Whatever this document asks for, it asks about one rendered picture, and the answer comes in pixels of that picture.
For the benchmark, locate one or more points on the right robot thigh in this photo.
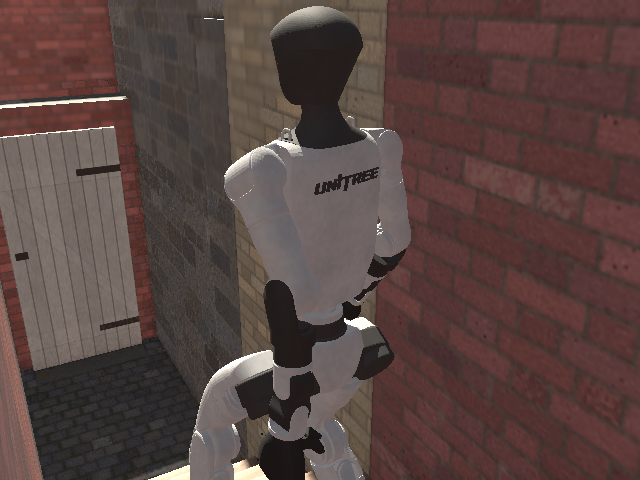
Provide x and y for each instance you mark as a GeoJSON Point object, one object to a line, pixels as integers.
{"type": "Point", "coordinates": [377, 356]}

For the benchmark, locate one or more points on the right robot upper arm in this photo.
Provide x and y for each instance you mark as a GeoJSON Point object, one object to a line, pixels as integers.
{"type": "Point", "coordinates": [393, 232]}

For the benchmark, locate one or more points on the left robot upper arm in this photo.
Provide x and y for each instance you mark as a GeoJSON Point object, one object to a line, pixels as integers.
{"type": "Point", "coordinates": [254, 184]}

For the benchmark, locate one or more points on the humanoid robot head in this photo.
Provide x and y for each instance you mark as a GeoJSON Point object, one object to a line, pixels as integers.
{"type": "Point", "coordinates": [315, 50]}

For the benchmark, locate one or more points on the robot left hand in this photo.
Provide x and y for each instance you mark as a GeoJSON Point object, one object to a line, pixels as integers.
{"type": "Point", "coordinates": [284, 460]}

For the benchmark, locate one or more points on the right robot forearm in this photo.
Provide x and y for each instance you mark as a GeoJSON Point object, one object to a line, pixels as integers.
{"type": "Point", "coordinates": [376, 272]}

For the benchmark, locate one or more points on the left robot forearm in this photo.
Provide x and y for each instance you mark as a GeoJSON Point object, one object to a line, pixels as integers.
{"type": "Point", "coordinates": [292, 379]}

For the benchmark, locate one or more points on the robot right hand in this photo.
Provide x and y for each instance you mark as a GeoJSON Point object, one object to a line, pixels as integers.
{"type": "Point", "coordinates": [350, 311]}

